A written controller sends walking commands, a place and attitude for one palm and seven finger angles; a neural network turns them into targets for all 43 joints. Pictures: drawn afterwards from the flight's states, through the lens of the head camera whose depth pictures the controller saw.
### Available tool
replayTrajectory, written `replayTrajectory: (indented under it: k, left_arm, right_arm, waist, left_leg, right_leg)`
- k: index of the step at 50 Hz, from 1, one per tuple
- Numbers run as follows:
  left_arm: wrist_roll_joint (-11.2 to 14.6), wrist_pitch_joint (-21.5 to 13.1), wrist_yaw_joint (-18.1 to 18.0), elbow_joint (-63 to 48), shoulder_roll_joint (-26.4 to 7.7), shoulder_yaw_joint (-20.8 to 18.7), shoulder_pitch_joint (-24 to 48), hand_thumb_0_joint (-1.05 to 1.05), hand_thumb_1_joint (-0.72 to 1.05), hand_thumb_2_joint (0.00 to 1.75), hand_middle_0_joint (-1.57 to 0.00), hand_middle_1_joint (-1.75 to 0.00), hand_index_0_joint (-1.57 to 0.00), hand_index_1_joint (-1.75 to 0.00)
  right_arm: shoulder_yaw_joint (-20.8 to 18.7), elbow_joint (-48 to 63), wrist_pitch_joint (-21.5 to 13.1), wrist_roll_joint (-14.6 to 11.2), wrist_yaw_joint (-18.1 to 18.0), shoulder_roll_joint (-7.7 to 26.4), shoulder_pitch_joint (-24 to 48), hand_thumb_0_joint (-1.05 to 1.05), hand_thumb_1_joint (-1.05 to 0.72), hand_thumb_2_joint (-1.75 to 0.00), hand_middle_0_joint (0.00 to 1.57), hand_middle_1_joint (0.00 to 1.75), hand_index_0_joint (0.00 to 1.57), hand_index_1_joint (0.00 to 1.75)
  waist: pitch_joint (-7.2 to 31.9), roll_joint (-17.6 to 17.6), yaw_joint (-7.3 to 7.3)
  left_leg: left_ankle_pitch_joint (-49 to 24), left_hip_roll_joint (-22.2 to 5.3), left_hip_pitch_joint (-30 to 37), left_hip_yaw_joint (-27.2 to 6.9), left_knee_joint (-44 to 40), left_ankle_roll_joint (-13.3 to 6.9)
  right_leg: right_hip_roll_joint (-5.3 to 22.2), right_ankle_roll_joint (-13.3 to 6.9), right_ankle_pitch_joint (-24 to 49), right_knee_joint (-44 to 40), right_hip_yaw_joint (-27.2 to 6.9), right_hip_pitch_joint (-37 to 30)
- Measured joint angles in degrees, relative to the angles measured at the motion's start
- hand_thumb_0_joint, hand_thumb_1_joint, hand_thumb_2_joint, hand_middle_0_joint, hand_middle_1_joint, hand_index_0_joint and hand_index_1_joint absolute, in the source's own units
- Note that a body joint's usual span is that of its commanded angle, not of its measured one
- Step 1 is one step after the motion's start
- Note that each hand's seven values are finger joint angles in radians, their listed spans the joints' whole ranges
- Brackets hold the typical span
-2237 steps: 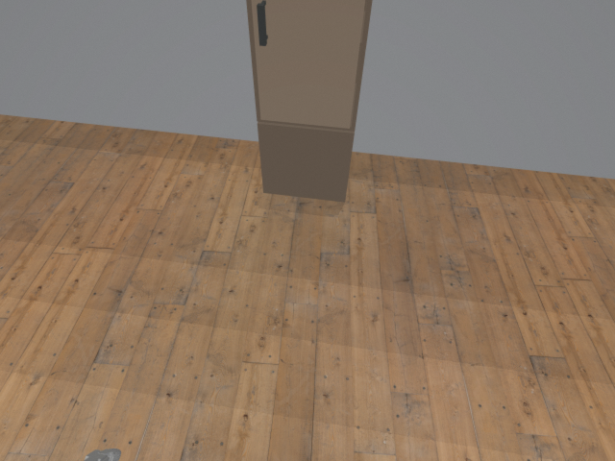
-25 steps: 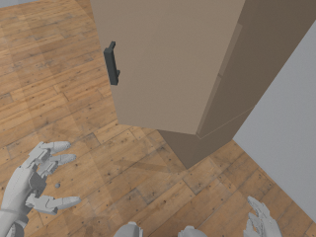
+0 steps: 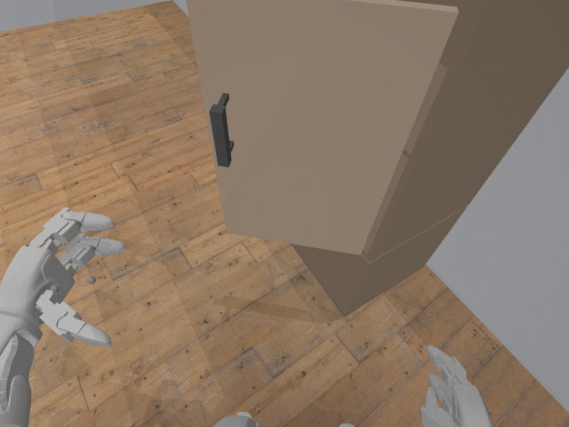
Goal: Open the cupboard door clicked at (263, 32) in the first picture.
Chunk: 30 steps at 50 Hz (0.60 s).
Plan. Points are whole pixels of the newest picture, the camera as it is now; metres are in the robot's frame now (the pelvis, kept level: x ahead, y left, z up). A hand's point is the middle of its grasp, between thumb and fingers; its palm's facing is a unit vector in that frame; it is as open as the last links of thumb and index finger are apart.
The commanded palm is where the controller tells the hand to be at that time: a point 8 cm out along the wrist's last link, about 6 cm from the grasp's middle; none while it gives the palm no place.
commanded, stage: raise the hand with hooked fingers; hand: left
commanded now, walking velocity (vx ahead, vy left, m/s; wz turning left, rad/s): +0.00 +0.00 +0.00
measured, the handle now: (224, 130) +0.57 +0.16 +0.07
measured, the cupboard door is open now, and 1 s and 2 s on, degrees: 49 49 49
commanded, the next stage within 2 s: move the hooked fingers beside the handle in 0.60 s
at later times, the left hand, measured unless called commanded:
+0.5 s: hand (90, 262) +0.29 +0.27 +0.09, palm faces -0.06 -1.00 -0.04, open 14.0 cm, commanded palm +0.26 +0.32 +0.09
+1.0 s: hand (115, 236) +0.33 +0.26 +0.08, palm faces -0.08 -1.00 -0.02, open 14.0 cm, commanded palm +0.32 +0.31 +0.08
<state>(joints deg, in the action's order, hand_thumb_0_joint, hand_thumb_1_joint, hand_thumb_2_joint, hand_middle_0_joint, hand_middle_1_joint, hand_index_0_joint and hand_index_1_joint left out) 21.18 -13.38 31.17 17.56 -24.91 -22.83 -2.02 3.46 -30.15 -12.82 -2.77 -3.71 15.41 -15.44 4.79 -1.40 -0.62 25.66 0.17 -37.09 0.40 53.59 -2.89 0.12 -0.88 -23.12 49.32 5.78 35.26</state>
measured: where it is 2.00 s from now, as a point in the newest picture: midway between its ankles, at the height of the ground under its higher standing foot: outside the picture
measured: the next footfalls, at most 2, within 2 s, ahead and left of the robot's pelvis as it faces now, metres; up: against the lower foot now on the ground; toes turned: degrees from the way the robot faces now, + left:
none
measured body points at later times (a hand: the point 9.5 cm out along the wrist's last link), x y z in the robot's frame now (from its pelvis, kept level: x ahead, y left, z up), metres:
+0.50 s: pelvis +0.00 +0.00 +0.01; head +0.04 +0.01 +0.45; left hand +0.28 +0.33 +0.09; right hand +0.15 -0.25 -0.06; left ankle +0.01 +0.08 -0.69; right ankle +0.02 -0.12 -0.69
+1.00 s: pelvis +0.00 -0.01 +0.00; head +0.05 +0.01 +0.45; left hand +0.33 +0.31 +0.09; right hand +0.14 -0.26 -0.08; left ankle +0.01 +0.08 -0.69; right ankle +0.02 -0.12 -0.69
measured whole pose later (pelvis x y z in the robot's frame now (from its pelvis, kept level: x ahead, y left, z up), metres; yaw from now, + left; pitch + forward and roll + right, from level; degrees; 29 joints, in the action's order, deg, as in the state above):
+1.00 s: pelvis +0.00 -0.01 +0.00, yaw +0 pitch +10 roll -2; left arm 18.4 -14.0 33.1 34.8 -27.8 -23.4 15.3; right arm 3.3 -31.8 -10.1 -2.7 -4.6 16.6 -16.3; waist 4.0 -0.4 1.1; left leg 24.1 0.0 -37.7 0.6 51.8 -2.3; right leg -0.2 -1.5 -21.9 48.3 5.5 36.4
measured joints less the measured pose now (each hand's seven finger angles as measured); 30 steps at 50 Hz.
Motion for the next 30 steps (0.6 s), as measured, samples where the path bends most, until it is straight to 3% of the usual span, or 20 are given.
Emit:
replayTrajectory:
  k: [10,30]
  left_arm:
    - [0.18,0.95,2.42,5.95,-2.46,-2.20,5.59,-0.01,-0.50,0.30,-0.30,-1.19,-0.29,-1.20]
    - [-0.04,-0.18,2.32,6.44,-1.33,-2.11,4.54,-0.01,-0.50,0.30,-0.30,-1.20,-0.30,-1.20]
  right_arm:
    - [-0.78,-0.62,0.90,-0.18,-0.21,1.26,-1.62,0.02,-0.90,-0.90,0.20,0.30,0.21,0.30]
    - [-0.77,-0.16,1.75,0.00,0.24,0.80,-1.84,0.02,-0.90,-0.90,0.20,0.30,0.21,0.30]
  waist:
    - [-0.16,0.35,0.72]
    - [-0.08,0.61,1.03]
  left_leg:
    - [-1.08,0.09,1.55,0.66,-2.45,-0.19]
    - [-1.51,-0.14,1.89,0.81,-3.00,0.02]
  right_leg:
    - [0.00,0.22,1.18,-2.21,-0.70,-1.22]
    - [-0.27,-0.02,1.59,-2.56,-0.90,-1.36]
